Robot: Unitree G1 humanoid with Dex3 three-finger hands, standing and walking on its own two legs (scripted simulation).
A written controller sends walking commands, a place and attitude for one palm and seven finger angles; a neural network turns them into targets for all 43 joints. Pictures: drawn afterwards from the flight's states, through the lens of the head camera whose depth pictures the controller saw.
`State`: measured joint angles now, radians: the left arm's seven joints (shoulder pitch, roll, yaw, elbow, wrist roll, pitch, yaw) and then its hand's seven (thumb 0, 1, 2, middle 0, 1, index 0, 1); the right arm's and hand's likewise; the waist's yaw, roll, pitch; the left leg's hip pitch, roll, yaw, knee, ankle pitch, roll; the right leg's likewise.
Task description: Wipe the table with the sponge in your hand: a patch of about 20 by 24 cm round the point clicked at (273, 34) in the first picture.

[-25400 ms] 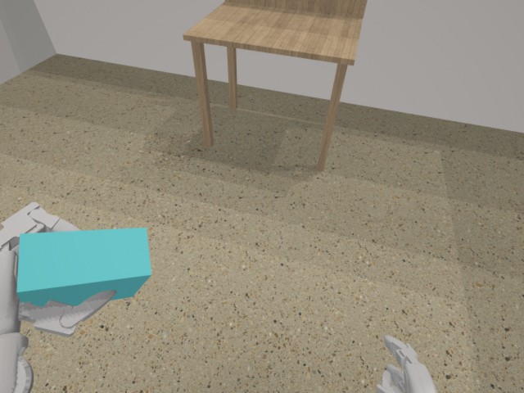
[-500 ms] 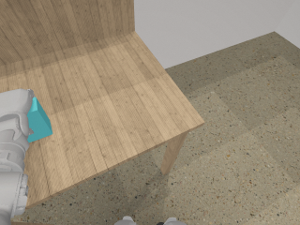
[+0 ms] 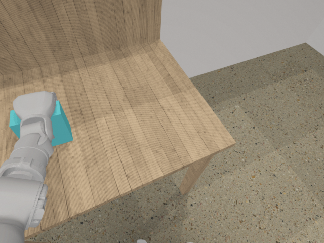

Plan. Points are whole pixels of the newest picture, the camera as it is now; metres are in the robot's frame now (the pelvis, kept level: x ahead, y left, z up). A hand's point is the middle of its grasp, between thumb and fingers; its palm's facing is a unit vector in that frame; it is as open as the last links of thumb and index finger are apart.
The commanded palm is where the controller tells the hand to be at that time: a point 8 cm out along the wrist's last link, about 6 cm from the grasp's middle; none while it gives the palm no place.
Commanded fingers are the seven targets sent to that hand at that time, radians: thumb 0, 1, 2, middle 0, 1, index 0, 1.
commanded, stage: slide across to the middle lane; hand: left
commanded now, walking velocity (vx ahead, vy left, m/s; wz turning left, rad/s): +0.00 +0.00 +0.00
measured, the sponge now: (47, 131) +0.40 +0.34 -0.03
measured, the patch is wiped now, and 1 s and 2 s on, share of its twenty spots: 0.40 0.70 0.80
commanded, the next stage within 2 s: wipe back along the middle lane in 0.30 s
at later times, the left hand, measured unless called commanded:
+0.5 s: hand (71, 114) +0.44 +0.27 +0.01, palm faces -0.11 +0.00 -0.99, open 9.5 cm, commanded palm +0.41 +0.24 +0.04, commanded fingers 0.00 0.10 1.30 -1.20 -1.60 -1.20 -1.60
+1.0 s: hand (74, 125) +0.40 +0.25 +0.01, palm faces -0.08 +0.00 -1.00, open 9.5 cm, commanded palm +0.36 +0.22 +0.04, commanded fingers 0.00 0.10 1.30 -1.20 -1.60 -1.20 -1.60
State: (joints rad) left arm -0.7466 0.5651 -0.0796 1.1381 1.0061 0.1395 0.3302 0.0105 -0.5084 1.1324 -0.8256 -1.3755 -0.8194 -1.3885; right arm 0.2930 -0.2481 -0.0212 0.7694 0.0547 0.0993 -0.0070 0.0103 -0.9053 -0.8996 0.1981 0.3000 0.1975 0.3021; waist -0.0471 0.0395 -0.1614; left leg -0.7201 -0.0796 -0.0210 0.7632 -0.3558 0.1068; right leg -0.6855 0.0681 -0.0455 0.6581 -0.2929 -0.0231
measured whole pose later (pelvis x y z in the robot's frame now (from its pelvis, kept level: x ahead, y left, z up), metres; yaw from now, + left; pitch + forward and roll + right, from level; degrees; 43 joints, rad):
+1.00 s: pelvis +0.01 -0.02 +0.01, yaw -1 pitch +14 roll -2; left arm -0.58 0.37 -0.15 0.98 0.98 0.30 0.40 0.00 -0.44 1.09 -0.77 -1.40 -0.77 -1.41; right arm 0.21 -0.24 -0.02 0.73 0.07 0.16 0.00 0.01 -0.91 -0.90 0.20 0.30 0.20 0.30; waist -0.02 0.03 -0.17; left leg -0.56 -0.06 0.01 0.65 -0.33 0.09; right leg -0.55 0.08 -0.01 0.57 -0.27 -0.04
